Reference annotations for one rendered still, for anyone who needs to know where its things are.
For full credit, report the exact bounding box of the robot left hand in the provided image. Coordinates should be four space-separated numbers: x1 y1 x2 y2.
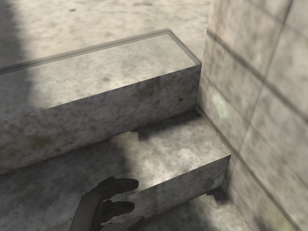
69 176 145 231

